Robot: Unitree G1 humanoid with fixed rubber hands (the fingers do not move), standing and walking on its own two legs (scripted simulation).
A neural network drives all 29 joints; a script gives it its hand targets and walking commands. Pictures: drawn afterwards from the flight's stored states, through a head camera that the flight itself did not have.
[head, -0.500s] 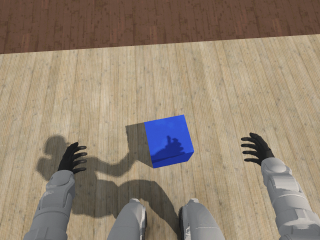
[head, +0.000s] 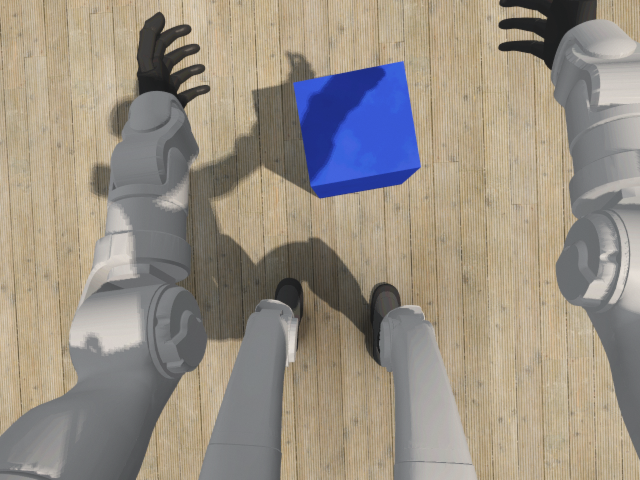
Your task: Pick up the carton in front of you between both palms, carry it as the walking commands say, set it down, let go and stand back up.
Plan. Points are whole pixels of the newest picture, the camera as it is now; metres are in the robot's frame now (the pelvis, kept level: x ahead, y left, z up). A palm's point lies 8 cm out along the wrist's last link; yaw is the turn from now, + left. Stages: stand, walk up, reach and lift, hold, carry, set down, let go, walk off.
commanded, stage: reach and lift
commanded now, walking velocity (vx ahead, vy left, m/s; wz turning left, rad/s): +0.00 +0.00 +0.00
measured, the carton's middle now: (355, 140) +0.56 -0.01 -0.54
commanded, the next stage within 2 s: none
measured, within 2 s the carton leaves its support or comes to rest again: leaves its support in 1.92 s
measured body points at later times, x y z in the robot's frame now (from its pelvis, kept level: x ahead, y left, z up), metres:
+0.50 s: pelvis +0.04 +0.00 -0.07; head +0.40 -0.02 +0.20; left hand +0.54 +0.19 -0.24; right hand +0.60 -0.17 -0.25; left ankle +0.10 +0.15 -0.62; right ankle +0.09 -0.11 -0.63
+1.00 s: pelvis -0.03 +0.00 -0.27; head +0.37 -0.01 -0.06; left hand +0.53 +0.19 -0.45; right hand +0.59 -0.17 -0.45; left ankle +0.09 +0.15 -0.63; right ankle +0.09 -0.11 -0.63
